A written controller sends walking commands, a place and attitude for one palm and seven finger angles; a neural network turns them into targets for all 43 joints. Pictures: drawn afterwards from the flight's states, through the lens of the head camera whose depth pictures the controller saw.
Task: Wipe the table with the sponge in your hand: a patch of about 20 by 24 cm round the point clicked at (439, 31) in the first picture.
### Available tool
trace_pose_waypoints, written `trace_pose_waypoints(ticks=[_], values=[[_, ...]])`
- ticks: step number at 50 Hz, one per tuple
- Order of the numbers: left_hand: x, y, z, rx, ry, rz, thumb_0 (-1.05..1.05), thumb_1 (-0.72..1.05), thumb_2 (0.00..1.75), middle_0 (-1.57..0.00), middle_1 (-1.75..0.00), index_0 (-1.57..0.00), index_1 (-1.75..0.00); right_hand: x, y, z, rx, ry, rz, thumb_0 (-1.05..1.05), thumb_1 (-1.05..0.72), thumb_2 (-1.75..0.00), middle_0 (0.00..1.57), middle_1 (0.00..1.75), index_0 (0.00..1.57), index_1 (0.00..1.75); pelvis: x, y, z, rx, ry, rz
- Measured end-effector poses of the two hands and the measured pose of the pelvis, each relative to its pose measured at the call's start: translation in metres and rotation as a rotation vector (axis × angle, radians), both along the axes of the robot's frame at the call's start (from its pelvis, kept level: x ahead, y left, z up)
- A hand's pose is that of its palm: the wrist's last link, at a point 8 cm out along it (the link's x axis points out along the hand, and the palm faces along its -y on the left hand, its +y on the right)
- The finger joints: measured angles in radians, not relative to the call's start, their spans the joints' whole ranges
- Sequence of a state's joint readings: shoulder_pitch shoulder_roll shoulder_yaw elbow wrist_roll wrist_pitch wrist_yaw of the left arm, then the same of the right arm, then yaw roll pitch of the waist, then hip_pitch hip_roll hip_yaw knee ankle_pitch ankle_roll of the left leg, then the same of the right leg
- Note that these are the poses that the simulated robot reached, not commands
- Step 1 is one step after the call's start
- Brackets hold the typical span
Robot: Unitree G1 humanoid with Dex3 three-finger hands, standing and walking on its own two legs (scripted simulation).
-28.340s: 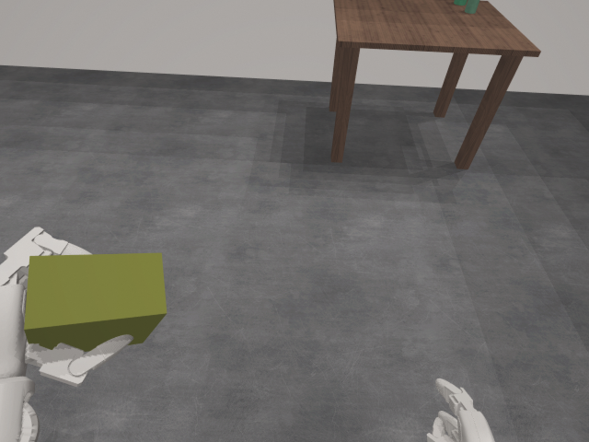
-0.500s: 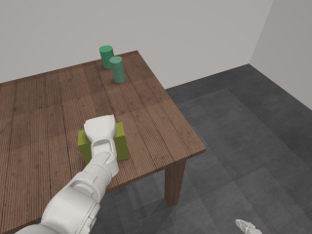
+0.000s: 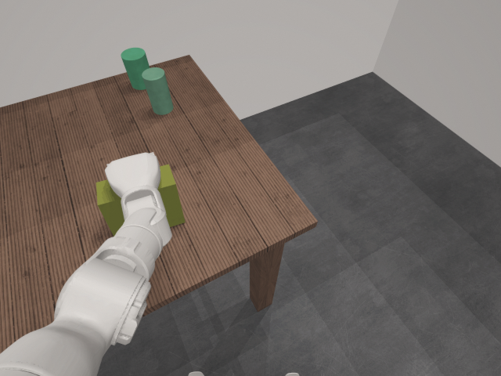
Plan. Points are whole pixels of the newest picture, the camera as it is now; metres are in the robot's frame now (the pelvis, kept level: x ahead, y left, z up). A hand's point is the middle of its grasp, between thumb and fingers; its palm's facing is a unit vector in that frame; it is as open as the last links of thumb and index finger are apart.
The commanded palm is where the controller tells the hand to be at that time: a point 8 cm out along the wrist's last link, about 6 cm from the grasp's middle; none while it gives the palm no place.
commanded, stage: wipe forward along the third lane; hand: left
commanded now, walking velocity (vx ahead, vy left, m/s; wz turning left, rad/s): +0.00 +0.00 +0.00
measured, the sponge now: (145, 209) +0.43 +0.19 -0.03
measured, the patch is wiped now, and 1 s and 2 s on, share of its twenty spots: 0.80 1.00 1.00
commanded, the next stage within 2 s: wipe back along the third lane in 0.56 s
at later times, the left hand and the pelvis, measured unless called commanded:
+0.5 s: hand (130, 173) +0.49 +0.22 +0.01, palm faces -0.11 -0.02 -0.99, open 10.4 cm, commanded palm +0.48 +0.22 +0.04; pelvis +0.01 +0.03 +0.00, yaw -1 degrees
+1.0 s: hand (126, 170) +0.50 +0.23 +0.00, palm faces -0.07 +0.01 -1.00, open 10.5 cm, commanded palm +0.46 +0.20 +0.04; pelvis +0.02 +0.05 +0.00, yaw -2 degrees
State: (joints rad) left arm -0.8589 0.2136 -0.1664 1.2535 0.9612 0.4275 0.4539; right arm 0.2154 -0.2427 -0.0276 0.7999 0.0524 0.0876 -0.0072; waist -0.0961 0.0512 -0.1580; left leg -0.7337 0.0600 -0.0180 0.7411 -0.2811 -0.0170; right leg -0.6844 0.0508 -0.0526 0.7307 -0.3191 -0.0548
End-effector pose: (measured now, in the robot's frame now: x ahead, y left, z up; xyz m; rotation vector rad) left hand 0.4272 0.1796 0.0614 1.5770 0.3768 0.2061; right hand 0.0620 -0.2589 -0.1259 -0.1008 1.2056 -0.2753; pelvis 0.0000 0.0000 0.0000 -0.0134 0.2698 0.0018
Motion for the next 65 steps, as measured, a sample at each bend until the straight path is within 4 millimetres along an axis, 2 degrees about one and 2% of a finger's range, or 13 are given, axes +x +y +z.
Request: trace_pose_waypoints(ticks=[16,35,44,48,52,65], values=[[0.034,0.021,0.001,-0.016,0.001,0.014,0.01,-0.54,1.04,-0.71,-1.29,-0.73,-1.3,-0.003,0.013,0.004,-0.021,0.023,-0.007,0.0,-0.91,-0.9,0.2,0.3,0.2,0.3,0.008,0.017,-0.003,-0.016,0.049,-0.008],[0.066,0.045,0.001,-0.015,-0.002,0.021,0.01,-0.54,1.04,-0.71,-1.3,-0.73,-1.3,-0.03,0.037,0.004,-0.029,0.099,-0.038,0.0,-0.91,-0.9,0.2,0.3,0.2,0.3,0.012,0.041,-0.009,-0.038,0.099,-0.016],[0.063,0.045,-0.004,-0.004,-0.03,0.001,0.0,-0.53,1.04,-0.69,-1.32,-0.7,-1.33,-0.035,0.049,0.002,0.005,0.137,-0.045,0.0,-0.91,-0.9,0.2,0.3,0.2,0.3,0.017,0.047,-0.009,-0.041,0.103,-0.023],[0.059,0.043,-0.003,0.001,-0.039,-0.003,0.0,-0.52,1.04,-0.67,-1.34,-0.68,-1.35,-0.024,0.054,0.002,0.026,0.136,-0.034,0.0,-0.91,-0.9,0.2,0.3,0.2,0.3,0.022,0.048,-0.006,-0.04,0.092,-0.02],[0.055,0.042,-0.002,-0.003,-0.037,-0.002,0.0,-0.51,1.04,-0.66,-1.35,-0.68,-1.36,-0.005,0.057,0.004,0.041,0.115,-0.016,0.01,-0.91,-0.9,0.2,0.3,0.2,0.3,0.028,0.048,-0.002,-0.039,0.079,-0.017],[0.03,0.032,-0.001,-0.019,-0.044,-0.024,0.0,-0.51,1.04,-0.65,-1.35,-0.67,-1.36,0.09,0.057,0.015,0.069,-0.006,0.085,0.0,-0.91,-0.9,0.2,0.3,0.2,0.3,0.052,0.042,0.009,-0.028,0.02,0.0]])
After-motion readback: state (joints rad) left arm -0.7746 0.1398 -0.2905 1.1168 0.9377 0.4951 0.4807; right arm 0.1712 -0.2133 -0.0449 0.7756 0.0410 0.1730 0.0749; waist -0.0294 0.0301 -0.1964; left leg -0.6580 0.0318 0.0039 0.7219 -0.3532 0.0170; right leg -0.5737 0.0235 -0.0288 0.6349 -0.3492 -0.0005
